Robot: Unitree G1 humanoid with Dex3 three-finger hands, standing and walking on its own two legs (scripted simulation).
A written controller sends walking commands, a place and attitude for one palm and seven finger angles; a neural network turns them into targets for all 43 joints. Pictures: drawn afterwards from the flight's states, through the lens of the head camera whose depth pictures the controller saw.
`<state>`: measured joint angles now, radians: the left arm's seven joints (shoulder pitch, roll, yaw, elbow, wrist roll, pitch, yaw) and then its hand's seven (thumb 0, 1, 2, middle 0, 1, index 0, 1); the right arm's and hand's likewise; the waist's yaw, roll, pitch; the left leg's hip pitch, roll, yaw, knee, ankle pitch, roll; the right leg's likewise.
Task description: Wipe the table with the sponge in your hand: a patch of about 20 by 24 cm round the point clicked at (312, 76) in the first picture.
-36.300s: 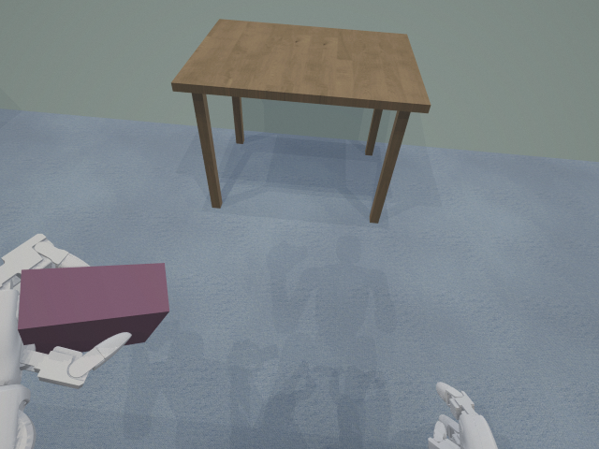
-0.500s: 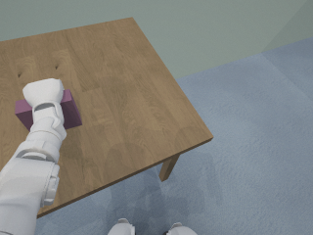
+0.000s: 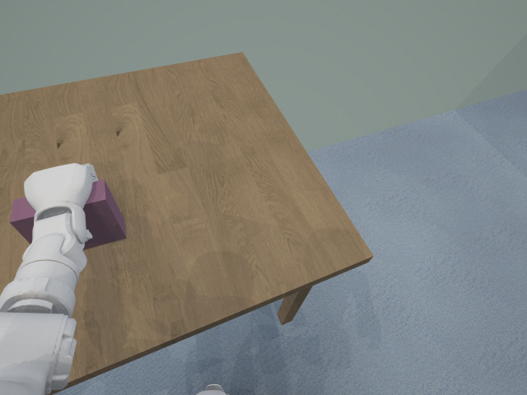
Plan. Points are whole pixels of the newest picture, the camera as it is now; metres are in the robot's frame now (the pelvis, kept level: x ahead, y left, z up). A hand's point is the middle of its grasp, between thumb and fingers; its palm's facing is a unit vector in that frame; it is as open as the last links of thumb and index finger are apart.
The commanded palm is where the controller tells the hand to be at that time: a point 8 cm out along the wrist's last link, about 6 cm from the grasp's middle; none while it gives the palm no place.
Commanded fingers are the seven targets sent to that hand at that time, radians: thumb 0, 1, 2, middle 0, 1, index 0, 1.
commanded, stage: wipe back along the first lane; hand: left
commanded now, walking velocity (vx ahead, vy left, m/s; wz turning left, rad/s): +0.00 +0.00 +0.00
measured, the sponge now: (78, 226) +0.40 +0.33 -0.05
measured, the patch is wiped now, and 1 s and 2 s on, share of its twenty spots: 0.95 0.95 1.00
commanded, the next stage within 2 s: lift the sponge slowly off the table in 1.72 s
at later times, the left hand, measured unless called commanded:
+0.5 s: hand (63, 235) +0.36 +0.32 -0.01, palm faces -0.11 -0.02 -0.99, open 9.4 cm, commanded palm +0.33 +0.30 +0.03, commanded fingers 0.00 0.10 1.30 -1.20 -1.60 -1.20 -1.60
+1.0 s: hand (73, 251) +0.33 +0.30 -0.01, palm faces -0.10 -0.02 -1.00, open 9.4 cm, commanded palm +0.30 +0.28 +0.02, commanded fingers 0.00 0.10 1.30 -1.20 -1.60 -1.20 -1.60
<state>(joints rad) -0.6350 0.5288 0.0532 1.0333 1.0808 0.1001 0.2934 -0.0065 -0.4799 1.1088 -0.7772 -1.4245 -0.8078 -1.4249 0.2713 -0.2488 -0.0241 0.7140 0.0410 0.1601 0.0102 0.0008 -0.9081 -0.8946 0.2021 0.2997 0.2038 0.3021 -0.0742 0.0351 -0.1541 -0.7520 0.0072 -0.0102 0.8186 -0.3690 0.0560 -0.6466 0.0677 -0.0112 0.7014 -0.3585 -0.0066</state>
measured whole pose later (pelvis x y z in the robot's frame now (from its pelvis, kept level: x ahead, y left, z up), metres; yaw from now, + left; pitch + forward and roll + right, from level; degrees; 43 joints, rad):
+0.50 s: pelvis -0.01 +0.00 +0.00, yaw +1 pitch +14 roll -4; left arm -0.48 0.48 -0.01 0.87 1.06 0.12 0.32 -0.02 -0.46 1.11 -0.75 -1.45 -0.78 -1.46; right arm 0.24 -0.25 -0.03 0.70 0.05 0.19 0.01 0.00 -0.91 -0.89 0.20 0.30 0.20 0.30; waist -0.03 0.04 -0.14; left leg -0.70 -0.01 -0.03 0.81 -0.36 0.06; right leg -0.59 0.05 -0.03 0.70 -0.36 -0.01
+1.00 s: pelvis +0.00 +0.00 +0.00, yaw +1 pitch +13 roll -3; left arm -0.35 0.42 -0.07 0.74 1.03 0.21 0.34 -0.02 -0.45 1.11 -0.74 -1.47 -0.76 -1.47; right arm 0.22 -0.24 -0.03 0.68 0.06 0.19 -0.01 0.00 -0.91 -0.89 0.20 0.30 0.20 0.30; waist 0.00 0.05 -0.15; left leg -0.66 -0.01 -0.02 0.79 -0.36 0.05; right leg -0.56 0.05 -0.02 0.70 -0.37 -0.01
